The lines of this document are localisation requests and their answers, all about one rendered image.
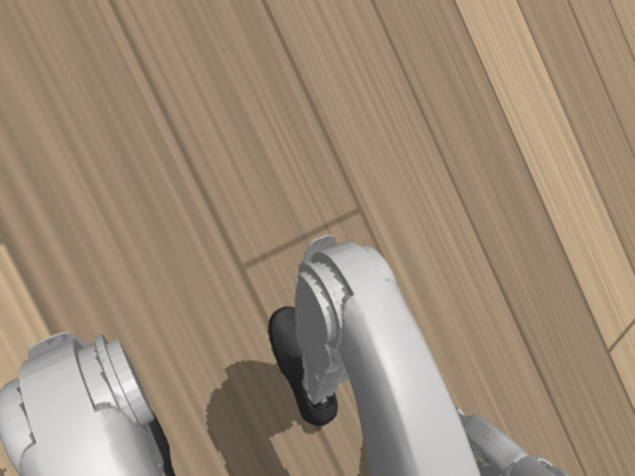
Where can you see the left robot foot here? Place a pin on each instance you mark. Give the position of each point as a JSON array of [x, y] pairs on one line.
[[163, 446]]

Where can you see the right robot foot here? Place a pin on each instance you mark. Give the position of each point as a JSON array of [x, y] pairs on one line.
[[289, 357]]

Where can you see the right robot hand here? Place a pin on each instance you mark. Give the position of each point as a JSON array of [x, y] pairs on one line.
[[493, 446]]

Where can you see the right robot arm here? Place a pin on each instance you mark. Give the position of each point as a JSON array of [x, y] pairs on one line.
[[535, 465]]

